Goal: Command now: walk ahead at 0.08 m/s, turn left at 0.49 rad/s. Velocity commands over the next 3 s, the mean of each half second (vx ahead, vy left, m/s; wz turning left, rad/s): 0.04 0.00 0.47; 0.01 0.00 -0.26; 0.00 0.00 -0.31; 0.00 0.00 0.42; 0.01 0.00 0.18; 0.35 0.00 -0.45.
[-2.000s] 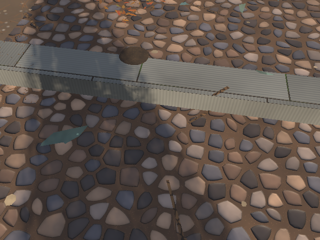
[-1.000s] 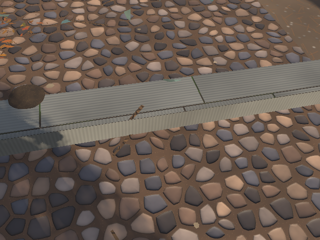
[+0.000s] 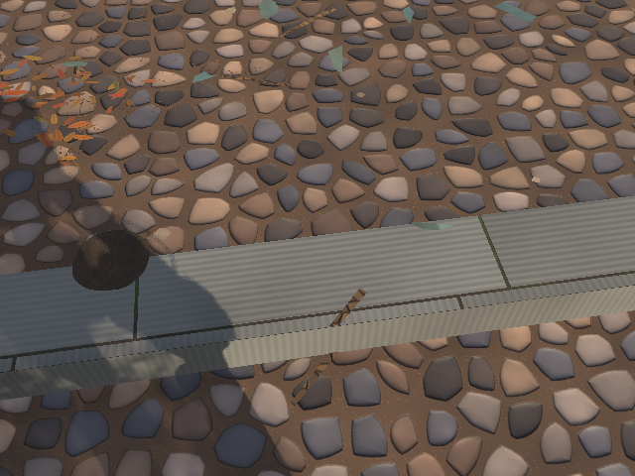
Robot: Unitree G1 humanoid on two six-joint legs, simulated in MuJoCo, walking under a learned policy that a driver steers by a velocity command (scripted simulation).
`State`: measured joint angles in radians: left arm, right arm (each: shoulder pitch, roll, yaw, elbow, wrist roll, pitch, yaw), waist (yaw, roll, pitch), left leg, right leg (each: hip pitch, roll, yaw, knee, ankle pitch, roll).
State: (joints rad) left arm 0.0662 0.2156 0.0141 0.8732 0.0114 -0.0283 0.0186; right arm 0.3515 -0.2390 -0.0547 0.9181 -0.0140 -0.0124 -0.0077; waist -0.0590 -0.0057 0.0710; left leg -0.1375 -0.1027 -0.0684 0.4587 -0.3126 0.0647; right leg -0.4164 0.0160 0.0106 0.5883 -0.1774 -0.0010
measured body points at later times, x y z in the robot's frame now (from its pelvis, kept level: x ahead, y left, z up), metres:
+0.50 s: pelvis +0.02 +0.01 +0.00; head +0.03 +0.04 +0.44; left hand +0.03 +0.30 -0.14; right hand +0.22 -0.21 -0.11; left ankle -0.01 +0.10 -0.74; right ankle +0.09 -0.10 -0.73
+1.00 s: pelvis -0.01 -0.01 -0.01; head +0.03 -0.02 +0.44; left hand +0.08 +0.27 -0.12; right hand +0.11 -0.28 -0.14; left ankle -0.01 +0.10 -0.73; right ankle -0.02 -0.09 -0.74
